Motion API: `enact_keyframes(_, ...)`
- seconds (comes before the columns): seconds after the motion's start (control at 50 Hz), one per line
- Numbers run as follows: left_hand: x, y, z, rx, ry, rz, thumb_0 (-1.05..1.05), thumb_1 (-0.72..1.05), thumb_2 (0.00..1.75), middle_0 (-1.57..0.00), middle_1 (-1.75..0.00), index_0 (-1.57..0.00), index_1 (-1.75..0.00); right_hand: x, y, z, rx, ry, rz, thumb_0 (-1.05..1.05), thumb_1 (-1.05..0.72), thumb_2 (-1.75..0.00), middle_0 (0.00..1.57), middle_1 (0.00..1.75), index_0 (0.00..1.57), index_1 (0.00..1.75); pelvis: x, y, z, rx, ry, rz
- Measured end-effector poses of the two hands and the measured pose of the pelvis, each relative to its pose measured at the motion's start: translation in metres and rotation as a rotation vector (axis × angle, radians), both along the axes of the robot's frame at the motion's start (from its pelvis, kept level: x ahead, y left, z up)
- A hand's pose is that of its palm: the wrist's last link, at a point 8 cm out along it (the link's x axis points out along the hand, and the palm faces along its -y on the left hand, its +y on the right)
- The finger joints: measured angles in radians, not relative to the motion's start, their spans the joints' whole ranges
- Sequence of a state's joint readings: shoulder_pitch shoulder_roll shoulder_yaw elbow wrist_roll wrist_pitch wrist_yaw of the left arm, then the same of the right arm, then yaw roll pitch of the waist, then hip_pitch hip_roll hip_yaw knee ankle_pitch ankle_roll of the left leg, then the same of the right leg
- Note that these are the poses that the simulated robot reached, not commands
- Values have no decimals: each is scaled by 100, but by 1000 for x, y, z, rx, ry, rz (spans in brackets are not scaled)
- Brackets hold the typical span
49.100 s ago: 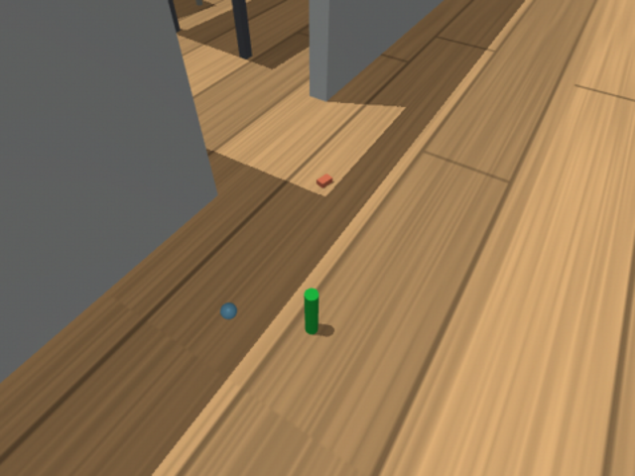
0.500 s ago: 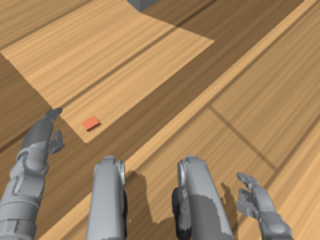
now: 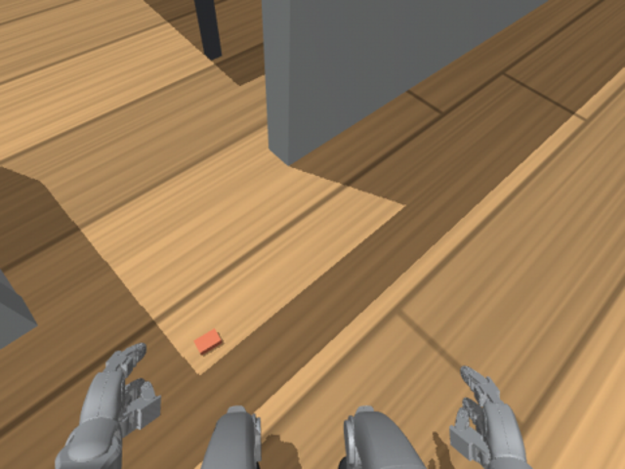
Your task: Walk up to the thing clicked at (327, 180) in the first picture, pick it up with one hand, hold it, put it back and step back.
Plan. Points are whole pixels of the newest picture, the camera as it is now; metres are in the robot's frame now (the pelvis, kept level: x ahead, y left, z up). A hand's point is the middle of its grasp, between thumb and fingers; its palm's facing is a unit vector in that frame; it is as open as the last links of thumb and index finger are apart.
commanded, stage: home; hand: left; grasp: from above
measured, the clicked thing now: (208, 341) +0.47 +0.24 -0.65
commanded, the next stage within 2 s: none
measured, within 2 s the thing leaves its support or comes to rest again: neither
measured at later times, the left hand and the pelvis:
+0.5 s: hand (137, 433) +0.18 +0.19 +0.00, palm faces +0.09 -0.98 -0.20, open 7.4 cm; pelvis +0.02 +0.00 +0.05, yaw +2 degrees
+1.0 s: hand (134, 428) +0.18 +0.19 +0.00, palm faces +0.07 -0.98 -0.20, open 7.4 cm; pelvis +0.02 +0.01 +0.05, yaw +1 degrees
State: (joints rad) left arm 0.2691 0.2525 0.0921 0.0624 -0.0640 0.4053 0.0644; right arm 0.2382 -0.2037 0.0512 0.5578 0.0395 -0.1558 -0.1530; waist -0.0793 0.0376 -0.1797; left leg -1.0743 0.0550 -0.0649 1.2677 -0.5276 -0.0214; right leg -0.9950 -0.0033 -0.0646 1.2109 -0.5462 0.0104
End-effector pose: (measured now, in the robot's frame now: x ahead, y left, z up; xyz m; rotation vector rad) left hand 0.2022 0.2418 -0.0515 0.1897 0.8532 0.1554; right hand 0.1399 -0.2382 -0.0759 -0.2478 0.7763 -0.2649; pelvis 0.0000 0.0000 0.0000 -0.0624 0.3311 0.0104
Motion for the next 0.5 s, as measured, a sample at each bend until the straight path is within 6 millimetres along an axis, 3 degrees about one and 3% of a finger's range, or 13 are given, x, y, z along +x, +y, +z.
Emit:
enact_keyframes(0.14, -15, -8, 53, -12, -23, 2, 2, 90, 90, -20, -30, -20, -30, 3, -7, 42, -28, -62, -35, 2, -90, -90, 20, 30, 21, 30, 18, 1, 34, 7, -76, 7)
enact_keyframes(0.24, -26, -10, 78, -14, -42, 5, 1, 90, 90, -20, -30, -20, -30, 16, -7, 60, -31, -127, -25, 2, -91, -90, 20, 30, 21, 30, 25, 1, 47, 11, -115, 13)
enact_keyframes(0.34, -36, -9, 86, -17, -37, 10, 1, 90, 90, -20, -30, -20, -30, 33, -3, 71, -27, -188, 9, 2, -91, -90, 20, 30, 21, 30, 26, 1, 52, 17, -141, 18)
enact_keyframes(0.5, -42, -8, 81, -26, -23, 21, 2, 90, 90, -20, -30, -20, -30, 48, 3, 77, -30, -231, 64, 2, -90, -90, 20, 30, 21, 30, 24, 0, 51, 20, -154, 25)
